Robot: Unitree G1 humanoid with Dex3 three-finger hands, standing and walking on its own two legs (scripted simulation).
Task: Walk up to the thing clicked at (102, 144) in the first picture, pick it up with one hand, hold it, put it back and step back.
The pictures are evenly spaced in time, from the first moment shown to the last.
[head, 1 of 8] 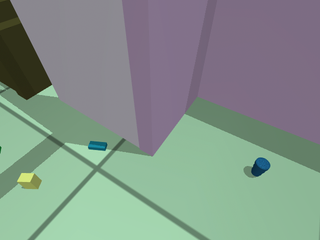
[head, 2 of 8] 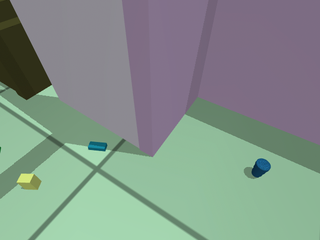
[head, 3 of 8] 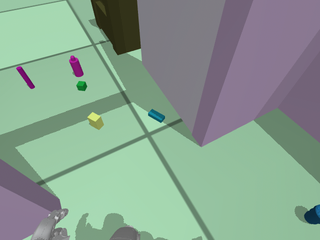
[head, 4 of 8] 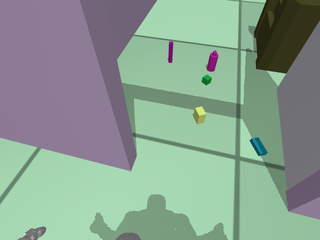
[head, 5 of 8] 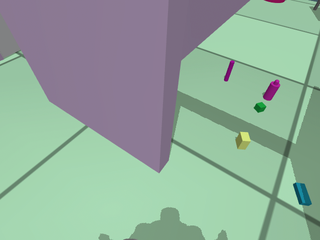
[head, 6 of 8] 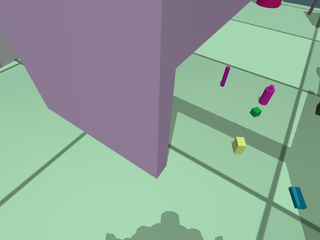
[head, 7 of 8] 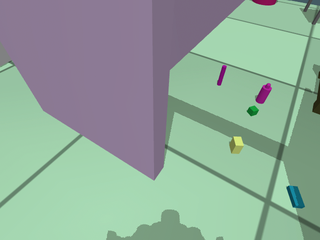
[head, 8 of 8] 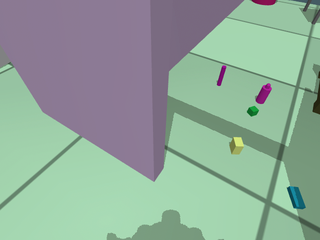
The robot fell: no
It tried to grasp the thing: no
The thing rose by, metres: 0.00
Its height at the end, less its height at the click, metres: +0.00
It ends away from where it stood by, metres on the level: 0.00
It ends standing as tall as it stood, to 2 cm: yes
